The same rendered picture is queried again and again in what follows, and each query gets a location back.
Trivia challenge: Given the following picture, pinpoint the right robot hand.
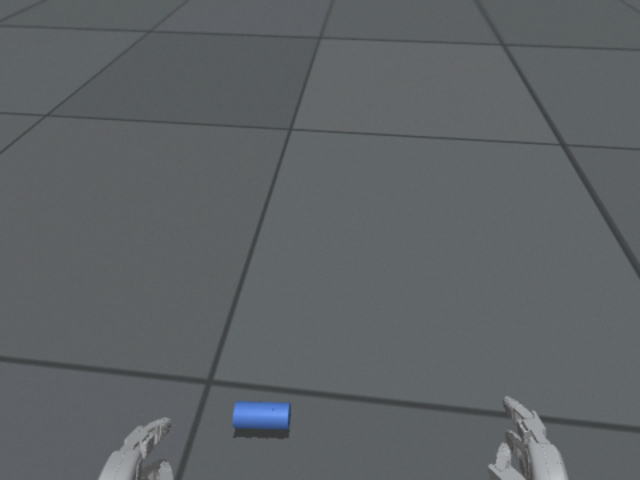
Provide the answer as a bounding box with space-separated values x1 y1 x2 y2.
488 396 569 480

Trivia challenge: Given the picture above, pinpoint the can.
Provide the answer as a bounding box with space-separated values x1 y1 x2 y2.
233 401 291 430

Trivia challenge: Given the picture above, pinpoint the left robot hand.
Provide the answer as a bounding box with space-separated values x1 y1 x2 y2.
97 418 173 480

